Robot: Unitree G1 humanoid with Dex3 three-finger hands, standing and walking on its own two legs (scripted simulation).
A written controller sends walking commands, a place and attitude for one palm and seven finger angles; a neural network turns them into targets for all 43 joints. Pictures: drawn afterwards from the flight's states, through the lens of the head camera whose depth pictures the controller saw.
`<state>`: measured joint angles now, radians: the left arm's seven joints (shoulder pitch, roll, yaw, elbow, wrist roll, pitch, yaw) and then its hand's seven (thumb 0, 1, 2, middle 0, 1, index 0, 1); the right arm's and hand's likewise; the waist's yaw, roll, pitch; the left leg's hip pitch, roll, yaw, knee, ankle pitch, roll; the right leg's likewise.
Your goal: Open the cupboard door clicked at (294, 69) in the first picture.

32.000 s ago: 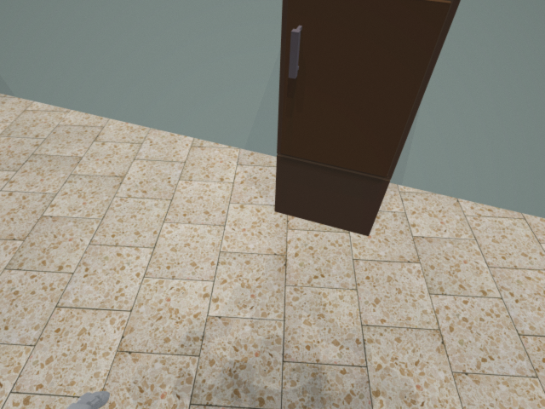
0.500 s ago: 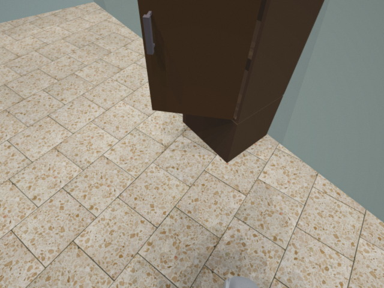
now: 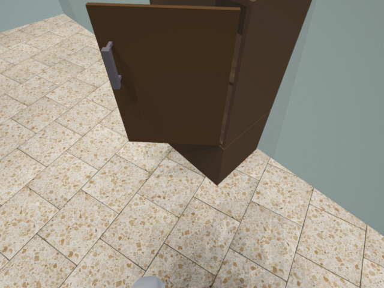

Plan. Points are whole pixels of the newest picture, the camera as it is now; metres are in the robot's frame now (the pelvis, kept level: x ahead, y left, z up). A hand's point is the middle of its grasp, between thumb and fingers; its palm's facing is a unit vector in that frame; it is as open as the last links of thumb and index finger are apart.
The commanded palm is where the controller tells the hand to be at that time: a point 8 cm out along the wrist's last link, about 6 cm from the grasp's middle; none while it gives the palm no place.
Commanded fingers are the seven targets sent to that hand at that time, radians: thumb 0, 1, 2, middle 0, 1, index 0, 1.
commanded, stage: take the last steps up to it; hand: left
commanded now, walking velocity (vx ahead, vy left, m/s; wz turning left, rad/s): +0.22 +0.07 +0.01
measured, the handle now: (113, 65) +0.73 +0.29 +0.04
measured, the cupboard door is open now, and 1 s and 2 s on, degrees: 43 43 43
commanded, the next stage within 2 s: come to a stop and stand still in 0.14 s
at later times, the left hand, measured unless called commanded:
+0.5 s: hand (95, 269) +0.19 +0.26 -0.19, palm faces +0.02 -0.98 -0.18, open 7.3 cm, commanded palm none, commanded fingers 0.00 0.90 0.90 -0.20 -0.30 -0.20 -0.30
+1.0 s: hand (112, 272) +0.18 +0.21 -0.17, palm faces +0.01 -0.98 -0.22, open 7.3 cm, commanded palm none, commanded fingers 0.00 0.90 0.90 -0.20 -0.30 -0.20 -0.30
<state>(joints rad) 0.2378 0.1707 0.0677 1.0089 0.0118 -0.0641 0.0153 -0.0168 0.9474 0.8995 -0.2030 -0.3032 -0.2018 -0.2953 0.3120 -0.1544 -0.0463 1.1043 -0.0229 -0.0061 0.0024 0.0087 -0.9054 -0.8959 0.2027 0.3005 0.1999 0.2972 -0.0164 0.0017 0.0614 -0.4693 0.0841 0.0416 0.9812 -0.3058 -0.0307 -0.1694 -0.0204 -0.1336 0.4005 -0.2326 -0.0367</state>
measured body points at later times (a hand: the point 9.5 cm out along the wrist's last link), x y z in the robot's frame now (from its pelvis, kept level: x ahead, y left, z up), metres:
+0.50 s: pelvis +0.13 +0.07 +0.00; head +0.17 +0.10 +0.44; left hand +0.19 +0.31 -0.17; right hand +0.19 -0.16 -0.14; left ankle +0.16 +0.15 -0.74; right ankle +0.12 -0.06 -0.70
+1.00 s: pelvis +0.12 +0.02 +0.00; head +0.15 +0.02 +0.45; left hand +0.18 +0.26 -0.15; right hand +0.15 -0.23 -0.16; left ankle +0.10 +0.15 -0.72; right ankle +0.10 -0.09 -0.74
